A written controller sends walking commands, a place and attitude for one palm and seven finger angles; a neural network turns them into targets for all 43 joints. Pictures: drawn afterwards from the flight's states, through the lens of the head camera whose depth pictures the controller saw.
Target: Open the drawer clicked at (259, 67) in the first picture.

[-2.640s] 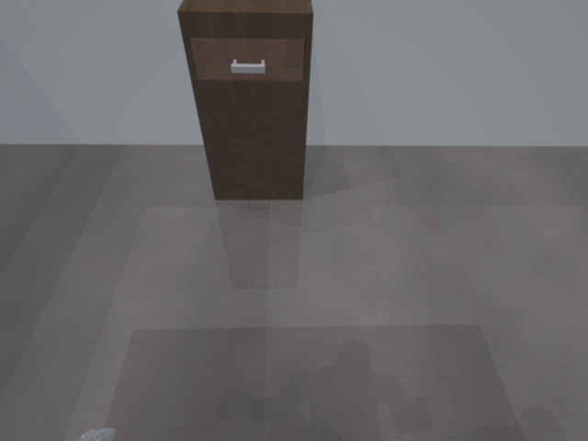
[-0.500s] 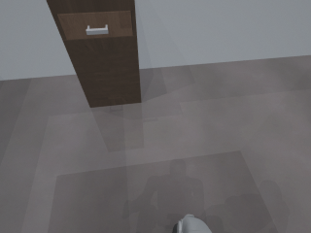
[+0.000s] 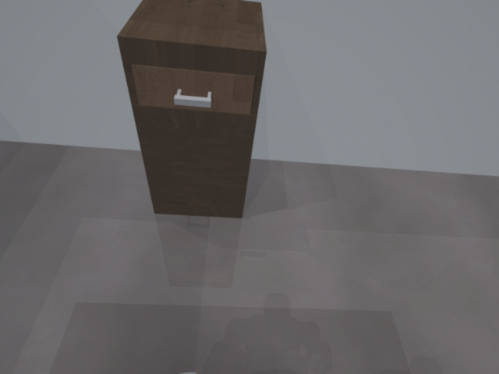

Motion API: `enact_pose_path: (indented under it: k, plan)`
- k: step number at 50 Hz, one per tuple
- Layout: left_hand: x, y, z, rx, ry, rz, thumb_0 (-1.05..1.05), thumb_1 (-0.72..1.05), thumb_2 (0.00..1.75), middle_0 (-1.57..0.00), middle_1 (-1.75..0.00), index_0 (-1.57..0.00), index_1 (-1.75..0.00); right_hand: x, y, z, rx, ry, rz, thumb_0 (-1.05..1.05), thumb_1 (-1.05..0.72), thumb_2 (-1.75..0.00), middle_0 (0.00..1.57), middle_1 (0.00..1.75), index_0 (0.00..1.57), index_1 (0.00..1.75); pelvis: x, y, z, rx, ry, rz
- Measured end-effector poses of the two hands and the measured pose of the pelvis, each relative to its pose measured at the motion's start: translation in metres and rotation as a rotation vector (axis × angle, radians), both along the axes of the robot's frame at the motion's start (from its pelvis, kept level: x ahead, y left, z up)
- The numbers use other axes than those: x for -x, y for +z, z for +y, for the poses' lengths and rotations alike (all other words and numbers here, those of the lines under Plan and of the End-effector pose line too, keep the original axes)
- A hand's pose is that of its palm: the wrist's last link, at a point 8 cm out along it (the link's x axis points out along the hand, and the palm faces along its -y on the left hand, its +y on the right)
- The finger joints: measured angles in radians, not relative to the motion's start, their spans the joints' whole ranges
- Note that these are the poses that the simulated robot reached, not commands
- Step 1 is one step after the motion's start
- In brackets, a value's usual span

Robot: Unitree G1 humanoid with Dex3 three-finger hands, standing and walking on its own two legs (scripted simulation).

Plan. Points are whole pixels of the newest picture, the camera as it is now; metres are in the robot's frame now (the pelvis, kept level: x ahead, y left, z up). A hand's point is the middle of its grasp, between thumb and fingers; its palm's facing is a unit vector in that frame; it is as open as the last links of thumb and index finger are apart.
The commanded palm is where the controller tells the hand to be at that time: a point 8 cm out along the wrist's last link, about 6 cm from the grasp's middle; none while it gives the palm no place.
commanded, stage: take the last steps up to it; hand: left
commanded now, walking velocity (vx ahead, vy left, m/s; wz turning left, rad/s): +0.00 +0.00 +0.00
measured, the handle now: (193, 97) +0.90 +0.24 -0.07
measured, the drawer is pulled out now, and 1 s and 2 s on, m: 0.00 0.00 0.00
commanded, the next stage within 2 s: come to a stop and stand still in 0.88 s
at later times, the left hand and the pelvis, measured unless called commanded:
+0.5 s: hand (181, 316) +0.25 +0.14 -0.15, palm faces +0.06 -0.97 -0.22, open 7.3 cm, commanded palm none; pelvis +0.18 -0.05 +0.01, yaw +3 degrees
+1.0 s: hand (174, 317) +0.25 +0.16 -0.17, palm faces +0.16 -0.98 -0.13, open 7.3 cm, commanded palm none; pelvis +0.34 +0.01 +0.01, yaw +4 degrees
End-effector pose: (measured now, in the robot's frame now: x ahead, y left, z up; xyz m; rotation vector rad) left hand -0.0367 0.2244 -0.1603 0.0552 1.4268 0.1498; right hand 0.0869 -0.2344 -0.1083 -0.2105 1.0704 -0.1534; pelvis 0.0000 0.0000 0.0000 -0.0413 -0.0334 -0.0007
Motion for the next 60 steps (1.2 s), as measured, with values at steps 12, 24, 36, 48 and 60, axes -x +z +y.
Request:
enact_pose_path:
  k: [12,24,36,48,60]
  plan:
    - [-0.127,0.034,0.006,-0.028,-0.024,-0.072,0.01,0.91,0.90,-0.19,-0.30,-0.20,-0.30,0.015,0.000,0.012,-0.037,-0.105,0.266,-0.01,-0.94,-0.90,0.20,0.30,0.20,0.30,-0.084,0.025,0.004,-0.038,0.006,0.019]
    - [-0.273,0.039,-0.033,-0.108,-0.069,-0.249,0.01,0.92,0.90,-0.19,-0.30,-0.20,-0.30,0.005,-0.038,-0.005,-0.172,-0.152,0.521,0.00,-0.91,-0.90,0.21,0.30,0.20,0.30,-0.174,0.004,-0.043,-0.054,0.043,-0.005]
    - [-0.252,0.043,-0.055,-0.058,0.053,-0.066,0.00,0.93,0.90,-0.20,-0.30,-0.20,-0.30,-0.208,-0.011,-0.040,-0.079,-0.016,0.203,0.01,-0.92,-0.90,0.20,0.30,0.19,0.30,-0.250,0.024,-0.044,-0.035,0.076,0.013]
    - [-0.258,0.014,-0.029,0.032,0.129,0.154,0.01,0.91,0.90,-0.20,-0.30,-0.20,-0.30,-0.348,-0.005,0.016,-0.017,0.102,0.050,0.00,-0.91,-0.90,0.20,0.30,0.19,0.30,-0.326,0.006,0.002,-0.030,0.072,0.002]
    - [-0.419,0.033,0.005,-0.098,0.030,-0.105,0.01,0.92,0.90,-0.19,-0.30,-0.20,-0.30,-0.327,-0.020,0.011,-0.056,-0.007,0.232,-0.01,-0.94,-0.90,0.21,0.30,0.20,0.30,-0.374,0.015,-0.004,-0.076,0.073,-0.001]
